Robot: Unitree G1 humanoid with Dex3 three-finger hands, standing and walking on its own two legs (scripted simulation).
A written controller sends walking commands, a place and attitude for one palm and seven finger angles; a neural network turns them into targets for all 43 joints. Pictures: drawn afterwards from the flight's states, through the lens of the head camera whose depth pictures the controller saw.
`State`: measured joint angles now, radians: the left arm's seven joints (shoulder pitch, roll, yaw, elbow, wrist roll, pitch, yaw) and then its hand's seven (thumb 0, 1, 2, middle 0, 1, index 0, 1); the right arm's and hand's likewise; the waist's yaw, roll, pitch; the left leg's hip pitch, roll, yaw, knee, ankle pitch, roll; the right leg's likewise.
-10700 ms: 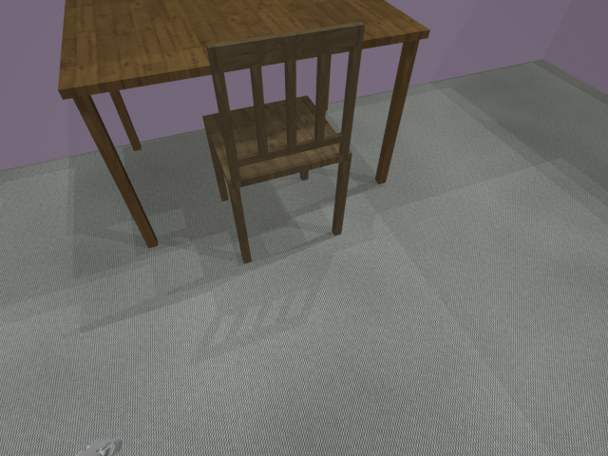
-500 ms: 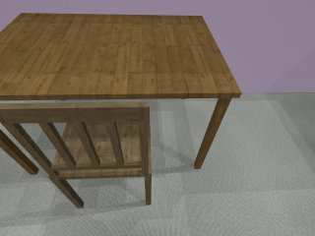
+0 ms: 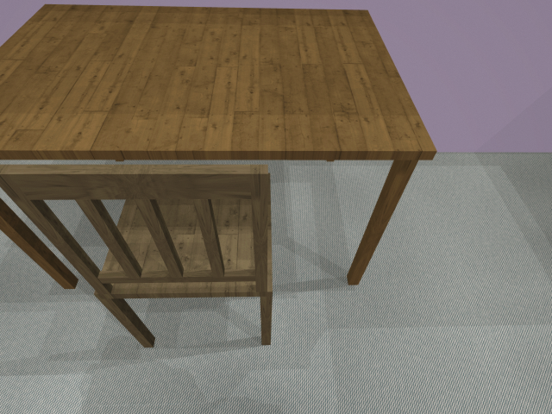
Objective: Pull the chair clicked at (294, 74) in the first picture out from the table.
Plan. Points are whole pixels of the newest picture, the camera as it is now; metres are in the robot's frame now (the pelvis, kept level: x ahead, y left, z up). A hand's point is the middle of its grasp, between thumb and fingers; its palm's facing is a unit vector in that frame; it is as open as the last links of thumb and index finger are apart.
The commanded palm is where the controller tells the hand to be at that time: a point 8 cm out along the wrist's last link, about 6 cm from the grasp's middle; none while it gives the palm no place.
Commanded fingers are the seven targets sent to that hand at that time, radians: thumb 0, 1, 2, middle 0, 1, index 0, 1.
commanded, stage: come to a stop and stand still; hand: left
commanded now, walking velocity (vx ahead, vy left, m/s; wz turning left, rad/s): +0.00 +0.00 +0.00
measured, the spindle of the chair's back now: (163, 240) +0.43 +0.26 -0.10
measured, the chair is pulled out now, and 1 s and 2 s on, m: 0.00 0.00 0.00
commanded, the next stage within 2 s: look again from close up in 1.00 s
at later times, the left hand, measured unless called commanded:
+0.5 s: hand out of the picture +0.01 +0.18 -0.16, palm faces -0.02 -0.97 -0.24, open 7.4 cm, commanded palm none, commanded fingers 0.00 0.90 0.90 -0.20 -0.30 -0.20 -0.30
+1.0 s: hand out of the picture +0.02 +0.15 -0.17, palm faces -0.02 -0.98 -0.20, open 7.4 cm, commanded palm none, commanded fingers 0.00 0.90 0.90 -0.20 -0.30 -0.20 -0.30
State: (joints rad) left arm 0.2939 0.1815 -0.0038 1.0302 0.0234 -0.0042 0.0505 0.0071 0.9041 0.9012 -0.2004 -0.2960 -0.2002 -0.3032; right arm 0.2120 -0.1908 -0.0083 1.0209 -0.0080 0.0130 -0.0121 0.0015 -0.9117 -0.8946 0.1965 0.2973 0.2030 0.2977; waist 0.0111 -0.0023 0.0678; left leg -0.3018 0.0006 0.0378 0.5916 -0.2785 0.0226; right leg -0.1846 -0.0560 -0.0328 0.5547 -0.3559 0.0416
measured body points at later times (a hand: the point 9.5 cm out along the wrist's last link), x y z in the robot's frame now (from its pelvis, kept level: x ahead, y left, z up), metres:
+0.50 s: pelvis -0.01 -0.01 +0.01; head +0.01 -0.01 +0.45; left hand +0.01 +0.23 -0.14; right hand +0.02 -0.24 -0.15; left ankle +0.02 +0.10 -0.73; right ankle -0.04 -0.14 -0.73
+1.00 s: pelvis +0.02 -0.02 +0.01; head +0.03 -0.02 +0.46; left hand +0.03 +0.20 -0.15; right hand +0.03 -0.25 -0.15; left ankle +0.02 +0.10 -0.73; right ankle -0.04 -0.14 -0.73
